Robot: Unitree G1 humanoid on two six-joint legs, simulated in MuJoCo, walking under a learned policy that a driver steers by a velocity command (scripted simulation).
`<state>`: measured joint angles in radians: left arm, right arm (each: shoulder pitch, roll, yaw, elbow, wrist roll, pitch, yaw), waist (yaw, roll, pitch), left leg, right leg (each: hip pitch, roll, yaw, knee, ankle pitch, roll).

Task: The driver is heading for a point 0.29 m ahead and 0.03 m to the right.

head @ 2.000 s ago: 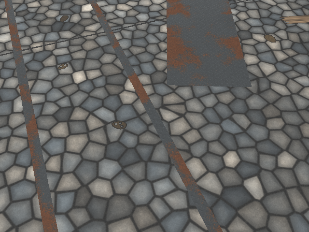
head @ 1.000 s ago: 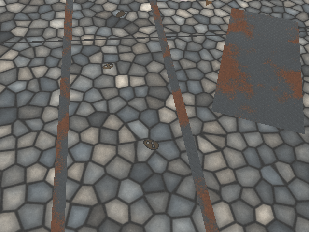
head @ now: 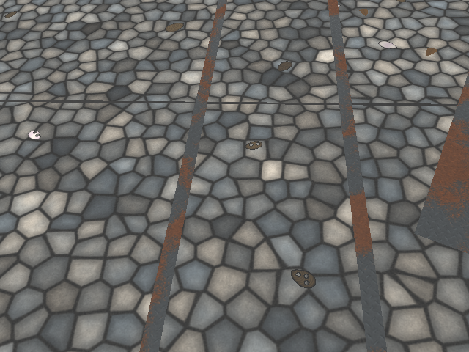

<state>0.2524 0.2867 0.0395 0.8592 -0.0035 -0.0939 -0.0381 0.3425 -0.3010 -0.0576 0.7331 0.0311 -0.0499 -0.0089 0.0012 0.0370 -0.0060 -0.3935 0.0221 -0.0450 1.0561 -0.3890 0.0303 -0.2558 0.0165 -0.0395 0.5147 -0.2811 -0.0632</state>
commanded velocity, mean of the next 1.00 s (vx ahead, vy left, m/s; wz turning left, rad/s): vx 0.15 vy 0.00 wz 0.01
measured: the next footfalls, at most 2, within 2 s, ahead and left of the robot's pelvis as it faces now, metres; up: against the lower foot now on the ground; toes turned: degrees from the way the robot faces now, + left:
left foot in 0.34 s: +0.36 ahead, +0.12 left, +0.00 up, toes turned +1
right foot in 0.66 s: +0.31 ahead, -0.13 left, +0.00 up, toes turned -1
